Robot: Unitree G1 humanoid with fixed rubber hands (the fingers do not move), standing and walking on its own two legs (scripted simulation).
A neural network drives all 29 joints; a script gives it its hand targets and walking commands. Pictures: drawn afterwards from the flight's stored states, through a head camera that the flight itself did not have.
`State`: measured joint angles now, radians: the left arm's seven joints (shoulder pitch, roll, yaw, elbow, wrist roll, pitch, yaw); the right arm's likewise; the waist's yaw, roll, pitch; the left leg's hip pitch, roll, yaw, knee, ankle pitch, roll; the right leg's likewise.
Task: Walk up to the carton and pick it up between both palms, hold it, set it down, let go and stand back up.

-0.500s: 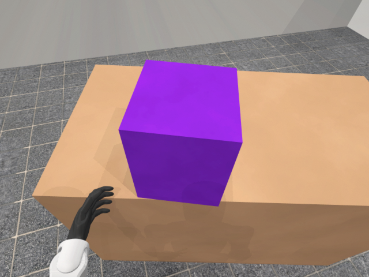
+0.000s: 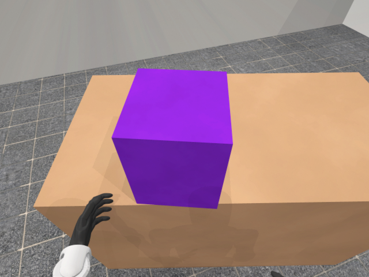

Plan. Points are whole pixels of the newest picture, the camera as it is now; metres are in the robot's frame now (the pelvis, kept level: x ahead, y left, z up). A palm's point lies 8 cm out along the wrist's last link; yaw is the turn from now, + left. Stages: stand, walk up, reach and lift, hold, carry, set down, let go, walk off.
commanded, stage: stand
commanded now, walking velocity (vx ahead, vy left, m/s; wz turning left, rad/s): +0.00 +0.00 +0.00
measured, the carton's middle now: (179, 141) +0.40 +0.03 +0.07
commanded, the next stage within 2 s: none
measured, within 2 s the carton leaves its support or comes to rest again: neither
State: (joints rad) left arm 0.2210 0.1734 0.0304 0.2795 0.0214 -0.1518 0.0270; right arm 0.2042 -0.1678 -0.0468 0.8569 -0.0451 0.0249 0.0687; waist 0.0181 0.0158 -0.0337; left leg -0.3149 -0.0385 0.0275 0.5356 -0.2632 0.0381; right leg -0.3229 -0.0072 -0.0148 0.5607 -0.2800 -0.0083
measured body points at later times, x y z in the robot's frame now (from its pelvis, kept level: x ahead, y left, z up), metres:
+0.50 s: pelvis +0.00 +0.00 +0.00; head +0.00 -0.01 +0.45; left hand +0.22 +0.22 +0.00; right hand +0.11 -0.21 -0.14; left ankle +0.01 +0.10 -0.73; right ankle +0.01 -0.11 -0.73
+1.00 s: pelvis -0.01 +0.01 +0.00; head +0.00 +0.00 +0.45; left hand +0.22 +0.22 +0.00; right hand +0.11 -0.21 -0.14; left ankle +0.01 +0.10 -0.73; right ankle +0.01 -0.11 -0.73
